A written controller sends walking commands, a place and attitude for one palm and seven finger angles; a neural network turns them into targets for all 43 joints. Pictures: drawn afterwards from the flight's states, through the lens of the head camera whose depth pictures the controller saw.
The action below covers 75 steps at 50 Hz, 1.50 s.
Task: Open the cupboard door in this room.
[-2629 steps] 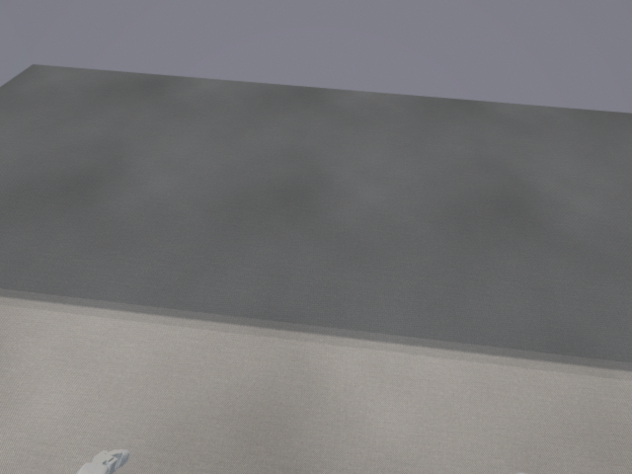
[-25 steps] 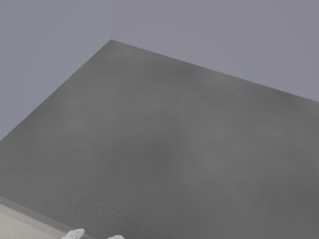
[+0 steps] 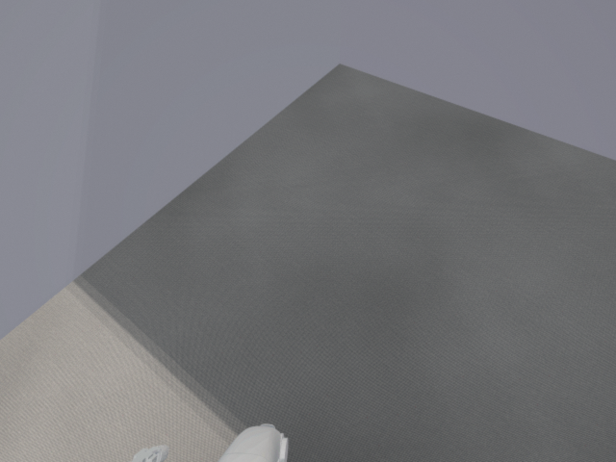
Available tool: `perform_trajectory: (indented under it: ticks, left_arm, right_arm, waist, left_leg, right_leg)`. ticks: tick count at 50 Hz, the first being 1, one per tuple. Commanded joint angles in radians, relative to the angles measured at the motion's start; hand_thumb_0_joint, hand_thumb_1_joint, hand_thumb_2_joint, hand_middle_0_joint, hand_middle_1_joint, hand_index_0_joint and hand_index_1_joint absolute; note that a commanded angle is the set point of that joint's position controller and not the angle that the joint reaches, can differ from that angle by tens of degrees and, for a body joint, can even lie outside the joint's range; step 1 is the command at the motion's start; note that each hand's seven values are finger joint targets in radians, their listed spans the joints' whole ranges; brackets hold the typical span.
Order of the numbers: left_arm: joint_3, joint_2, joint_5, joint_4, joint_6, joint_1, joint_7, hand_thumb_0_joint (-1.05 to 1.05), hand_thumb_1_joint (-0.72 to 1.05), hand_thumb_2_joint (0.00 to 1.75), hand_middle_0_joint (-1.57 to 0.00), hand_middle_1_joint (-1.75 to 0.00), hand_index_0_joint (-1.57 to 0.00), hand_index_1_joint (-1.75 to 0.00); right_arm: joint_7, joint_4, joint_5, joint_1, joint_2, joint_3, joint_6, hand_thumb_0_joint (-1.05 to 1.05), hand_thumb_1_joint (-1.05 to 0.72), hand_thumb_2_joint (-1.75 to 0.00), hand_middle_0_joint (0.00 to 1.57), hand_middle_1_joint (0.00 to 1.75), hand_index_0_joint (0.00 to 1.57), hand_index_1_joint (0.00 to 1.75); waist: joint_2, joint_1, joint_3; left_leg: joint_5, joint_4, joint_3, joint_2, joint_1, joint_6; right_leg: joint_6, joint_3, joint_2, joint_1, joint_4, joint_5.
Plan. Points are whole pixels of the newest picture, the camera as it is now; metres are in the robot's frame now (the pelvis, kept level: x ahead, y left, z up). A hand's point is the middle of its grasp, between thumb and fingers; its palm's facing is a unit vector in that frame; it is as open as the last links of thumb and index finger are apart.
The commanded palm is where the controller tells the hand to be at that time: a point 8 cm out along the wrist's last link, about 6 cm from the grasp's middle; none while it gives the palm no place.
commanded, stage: turn to face it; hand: left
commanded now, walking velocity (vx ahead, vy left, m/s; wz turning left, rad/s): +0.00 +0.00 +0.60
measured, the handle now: out of the picture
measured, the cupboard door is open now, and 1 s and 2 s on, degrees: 43 43 43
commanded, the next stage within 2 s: none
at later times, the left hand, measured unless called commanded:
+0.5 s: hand out of the picture +0.02 +0.25 -0.16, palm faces +0.31 -0.92 -0.25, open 7.4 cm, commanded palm none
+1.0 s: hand out of the picture -0.05 +0.19 -0.19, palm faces +0.59 -0.79 -0.19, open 7.4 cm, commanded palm none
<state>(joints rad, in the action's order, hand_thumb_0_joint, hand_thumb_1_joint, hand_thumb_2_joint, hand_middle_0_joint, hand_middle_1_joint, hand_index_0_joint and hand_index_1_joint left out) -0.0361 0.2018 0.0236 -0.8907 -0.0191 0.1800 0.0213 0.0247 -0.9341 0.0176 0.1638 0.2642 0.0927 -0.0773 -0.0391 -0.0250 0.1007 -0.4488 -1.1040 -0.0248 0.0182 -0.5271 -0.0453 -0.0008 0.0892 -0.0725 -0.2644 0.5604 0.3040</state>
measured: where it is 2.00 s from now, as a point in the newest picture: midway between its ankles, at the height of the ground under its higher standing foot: outside the picture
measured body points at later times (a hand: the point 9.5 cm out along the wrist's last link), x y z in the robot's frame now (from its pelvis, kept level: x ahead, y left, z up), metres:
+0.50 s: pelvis +0.00 +0.01 +0.00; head +0.05 +0.05 +0.45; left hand +0.01 +0.30 -0.14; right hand +0.17 -0.20 -0.13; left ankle -0.02 +0.12 -0.73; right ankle +0.04 -0.15 -0.67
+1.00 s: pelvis +0.01 +0.00 -0.01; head +0.04 +0.05 +0.43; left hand -0.08 +0.23 -0.17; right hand +0.24 -0.17 -0.14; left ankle -0.05 +0.09 -0.74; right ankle +0.07 -0.14 -0.73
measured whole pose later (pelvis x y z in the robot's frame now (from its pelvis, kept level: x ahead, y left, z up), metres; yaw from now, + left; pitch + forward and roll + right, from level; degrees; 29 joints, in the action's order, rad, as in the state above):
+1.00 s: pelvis +0.01 +0.00 -0.01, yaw +37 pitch +1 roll +0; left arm -0.04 0.21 0.02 -0.89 -0.02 0.21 0.01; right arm 0.04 -0.92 0.01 0.15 0.24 0.07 -0.05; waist 0.06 -0.01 0.11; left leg -0.28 -0.61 0.08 -0.02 -0.31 -0.03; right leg -0.06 0.23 -0.18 -0.27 0.67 0.38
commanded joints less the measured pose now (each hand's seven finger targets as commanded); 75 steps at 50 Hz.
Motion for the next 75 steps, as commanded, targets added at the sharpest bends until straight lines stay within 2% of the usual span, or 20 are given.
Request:
perform_trajectory:
  ticks: [1,7,11,12,13,14,19,30,32,33,37,44,47,48,50,56,68,70,71,75]
  left_arm:
    - [-0.045,0.161,-0.002,0.074,0.032,0.009,0.014,0.00,0.90,0.90,-0.20,-0.30,-0.20,-0.30]
    - [-0.068,0.217,0.007,0.039,0.031,0.105,0.011,0.00,0.90,0.90,-0.20,-0.30,-0.20,-0.30]
    - [-0.078,0.222,-0.002,0.036,0.026,0.069,0.001,0.00,0.90,0.90,-0.20,-0.30,-0.20,-0.30]
    - [-0.074,0.198,-0.011,0.052,0.021,0.063,-0.003,0.00,0.90,0.90,-0.20,-0.30,-0.20,-0.30]
    - [-0.054,0.122,-0.018,0.094,0.016,0.033,-0.011,0.00,0.90,0.90,-0.20,-0.30,-0.20,-0.30]
    - [-0.044,0.127,-0.008,0.121,0.003,-0.048,-0.004,0.00,0.90,0.90,-0.20,-0.30,-0.20,-0.30]
    - [-0.054,0.130,-0.007,0.064,-0.010,-0.026,-0.012,0.00,0.90,0.90,-0.20,-0.30,-0.20,-0.30]
    - [-0.056,0.134,-0.015,0.059,0.009,0.076,-0.006,0.00,0.90,0.90,-0.20,-0.30,-0.20,-0.30]
    - [-0.086,0.290,0.009,0.054,0.029,0.127,0.011,0.00,0.90,0.90,-0.20,-0.30,-0.20,-0.30]
    - [-0.075,0.294,0.001,0.061,0.026,0.115,0.014,0.00,0.90,0.90,-0.20,-0.30,-0.20,-0.30]
    - [-0.044,0.167,-0.005,0.111,0.021,-0.068,0.013,0.00,0.90,0.90,-0.20,-0.30,-0.20,-0.30]
    - [-0.070,0.223,0.007,0.060,0.027,0.085,0.011,0.00,0.90,0.90,-0.20,-0.30,-0.20,-0.30]
    - [-0.078,0.235,-0.001,0.054,0.023,0.071,0.002,0.00,0.90,0.90,-0.20,-0.30,-0.20,-0.30]
    - [-0.077,0.219,-0.009,0.062,0.018,0.050,-0.001,0.00,0.90,0.90,-0.20,-0.30,-0.20,-0.30]
    - [-0.043,0.104,-0.014,0.134,0.002,-0.030,-0.007,0.00,0.90,0.90,-0.20,-0.30,-0.20,-0.30]
    - [-0.053,0.121,-0.006,0.068,-0.011,-0.030,-0.016,0.00,0.90,0.90,-0.20,-0.30,-0.20,-0.30]
    - [-0.056,0.136,-0.018,0.065,0.011,0.058,-0.002,0.00,0.90,0.90,-0.20,-0.30,-0.20,-0.30]
    - [-0.084,0.287,0.007,0.063,0.028,0.109,0.013,0.00,0.90,0.90,-0.20,-0.30,-0.20,-0.30]
    - [-0.075,0.285,0.001,0.069,0.024,0.090,0.017,0.00,0.90,0.90,-0.20,-0.30,-0.20,-0.30]
    - [-0.039,0.159,-0.009,0.106,0.025,-0.055,0.010,0.00,0.90,0.90,-0.20,-0.30,-0.20,-0.30]
  right_arm:
    - [0.008,0.072,-0.007,-0.027,0.047,0.006,0.015,0.00,-0.90,-0.90,0.20,0.30,0.20,0.30]
    - [0.010,0.099,-0.010,-0.116,0.018,-0.013,0.028,0.00,-0.90,-0.90,0.20,0.30,0.20,0.30]
    - [0.005,0.085,-0.008,-0.023,0.052,-0.006,0.045,0.00,-0.90,-0.90,0.20,0.30,0.20,0.30]
    - [0.002,0.067,-0.003,0.056,0.114,0.010,0.055,0.00,-0.90,-0.90,0.20,0.30,0.20,0.30]
    - [-0.008,0.059,0.006,0.127,0.236,0.042,0.060,0.00,-0.90,-0.90,0.20,0.30,0.20,0.30]
    - [-0.019,0.032,0.003,0.192,0.262,0.045,0.051,0.00,-0.90,-0.90,0.20,0.30,0.20,0.30]
    - [-0.044,0.079,0.006,0.014,0.163,0.011,0.065,0.00,-0.90,-0.90,0.20,0.30,0.20,0.30]
    - [-0.030,0.102,0.001,-0.053,0.164,0.028,0.045,0.00,-0.90,-0.90,0.20,0.30,0.20,0.30]
    - [-0.020,0.133,-0.013,-0.041,0.047,0.012,0.046,0.00,-0.90,-0.90,0.20,0.30,0.20,0.30]
    - [-0.016,0.133,-0.005,-0.062,0.097,0.020,0.040,0.00,-0.90,-0.90,0.20,0.30,0.20,0.30]
    - [0.006,0.071,0.002,0.003,0.073,0.019,0.012,0.00,-0.90,-0.90,0.20,0.30,0.20,0.30]
    - [0.010,0.094,-0.011,-0.090,0.015,-0.013,0.035,0.00,-0.90,-0.90,0.20,0.30,0.20,0.30]
    - [0.006,0.083,-0.010,-0.016,0.040,-0.009,0.045,0.00,-0.90,-0.90,0.20,0.30,0.20,0.30]
    - [0.005,0.065,-0.007,0.051,0.077,0.001,0.052,0.00,-0.90,-0.90,0.20,0.30,0.20,0.30]
    - [-0.015,0.043,0.005,0.184,0.262,0.049,0.055,0.00,-0.90,-0.90,0.20,0.30,0.20,0.30]
    - [-0.045,0.073,0.004,0.037,0.159,0.011,0.070,0.00,-0.90,-0.90,0.20,0.30,0.20,0.30]
    - [-0.033,0.094,-0.001,-0.028,0.155,0.027,0.047,0.00,-0.90,-0.90,0.20,0.30,0.20,0.30]
    - [-0.022,0.129,-0.014,-0.035,0.050,0.014,0.050,0.00,-0.90,-0.90,0.20,0.30,0.20,0.30]
    - [-0.018,0.126,-0.007,-0.035,0.102,0.025,0.042,0.00,-0.90,-0.90,0.20,0.30,0.20,0.30]
    - [0.005,0.069,0.003,-0.011,0.073,0.019,0.013,0.00,-0.90,-0.90,0.20,0.30,0.20,0.30]
  waist:
    - [0.247,0.014,-0.105]
    - [0.223,0.074,-0.125]
    - [0.183,0.020,-0.165]
    - [0.038,-0.024,-0.226]
    - [-0.285,-0.069,-0.237]
    - [-0.218,-0.095,-0.245]
    - [-0.144,0.002,-0.153]
    - [-0.106,0.064,-0.155]
    - [0.360,0.096,-0.169]
    - [0.333,0.095,-0.144]
    - [0.297,-0.009,-0.067]
    - [0.230,0.073,-0.145]
    - [0.215,0.033,-0.165]
    - [0.132,-0.010,-0.193]
    - [-0.301,-0.088,-0.218]
    - [-0.117,0.002,-0.168]
    - [-0.096,0.059,-0.176]
    - [0.368,0.093,-0.173]
    - [0.297,0.081,-0.166]
    - [0.271,-0.003,-0.041]
  left_leg:
    - [0.041,-0.052,0.043,-0.054,-0.044,-0.031]
    - [-0.021,0.306,0.123,-0.045,0.053,-0.024]
    - [0.179,0.615,0.129,-0.034,0.282,0.003]
    - [0.379,0.703,0.030,-0.114,0.463,0.040]
    - [0.771,0.730,-0.357,-0.402,0.606,0.186]
    - [0.955,0.705,-0.384,-0.468,0.586,0.283]
    - [0.733,0.724,-0.183,-0.272,0.414,0.200]
    - [0.428,0.642,-0.257,-0.172,0.168,0.145]
    - [-0.104,0.253,-0.005,0.064,-0.105,0.003]
    - [-0.192,0.014,-0.037,0.017,-0.075,0.011]
    - [0.048,-0.168,0.000,-0.059,-0.047,-0.016]
    - [-0.024,0.333,0.123,-0.039,0.061,-0.025]
    - [0.139,0.553,0.142,-0.018,0.229,-0.005]
    - [0.288,0.671,0.100,-0.042,0.369,0.010]
    - [0.852,0.744,-0.427,-0.440,0.539,0.251]
    - [0.644,0.737,-0.201,-0.249,0.408,0.187]
    - [0.486,0.626,-0.296,-0.154,0.181,0.140]
    - [-0.123,0.236,-0.019,0.080,-0.100,-0.001]
    - [-0.181,0.024,-0.048,0.023,-0.059,0.007]
    - [0.057,-0.162,-0.007,-0.045,-0.065,-0.020]
  right_leg:
    - [0.093,-0.076,-0.234,0.129,-0.218,-0.421]
    - [0.118,-0.039,-0.294,0.234,-0.132,-0.582]
    - [0.042,0.043,-0.276,0.143,0.028,-0.513]
    - [-0.013,0.091,-0.232,0.009,0.187,-0.359]
    - [-0.095,0.104,-0.074,-0.301,0.422,0.270]
    - [-0.083,-0.027,-0.052,-0.356,0.547,0.371]
    - [-0.087,-0.096,-0.037,-0.314,0.577,0.125]
    - [-0.065,-0.040,0.052,0.125,-0.064,-0.058]
    - [0.069,-0.447,-0.356,0.315,-0.302,-0.132]
    - [0.147,-0.470,-0.441,0.159,-0.306,-0.180]
    - [0.089,-0.142,-0.242,0.026,-0.277,-0.159]
    - [0.115,-0.036,-0.288,0.249,-0.112,-0.572]
    - [0.056,0.024,-0.278,0.175,-0.006,-0.523]
    - [0.011,0.064,-0.259,0.077,0.102,-0.415]
    - [-0.099,0.043,-0.046,-0.336,0.491,0.396]
    - [-0.086,-0.096,-0.034,-0.308,0.587,0.092]
    - [-0.063,-0.059,0.053,0.151,-0.106,-0.074]
    - [0.087,-0.461,-0.370,0.319,-0.299,-0.194]
    - [0.160,-0.445,-0.447,0.185,-0.292,-0.257]
    - [0.092,-0.136,-0.238,0.047,-0.271,-0.247]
